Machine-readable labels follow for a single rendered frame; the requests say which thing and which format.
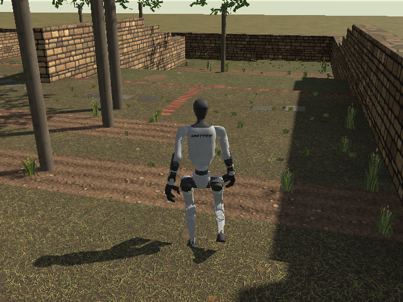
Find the right robot upper arm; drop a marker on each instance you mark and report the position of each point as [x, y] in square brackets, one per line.
[221, 132]

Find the left robot thigh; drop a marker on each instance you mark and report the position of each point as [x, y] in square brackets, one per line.
[187, 190]

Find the right robot thigh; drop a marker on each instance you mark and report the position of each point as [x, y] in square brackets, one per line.
[217, 185]

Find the left robot upper arm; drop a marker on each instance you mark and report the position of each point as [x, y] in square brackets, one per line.
[179, 142]

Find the robot right hand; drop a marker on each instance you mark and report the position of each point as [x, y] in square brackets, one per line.
[227, 177]

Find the robot thigh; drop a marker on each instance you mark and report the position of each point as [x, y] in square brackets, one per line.
[187, 190]
[217, 185]

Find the right robot forearm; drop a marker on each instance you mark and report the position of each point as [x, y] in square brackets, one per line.
[229, 166]

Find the robot left hand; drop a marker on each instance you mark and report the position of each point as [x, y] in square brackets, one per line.
[168, 189]

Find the left robot forearm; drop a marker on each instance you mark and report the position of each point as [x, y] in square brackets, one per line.
[173, 171]

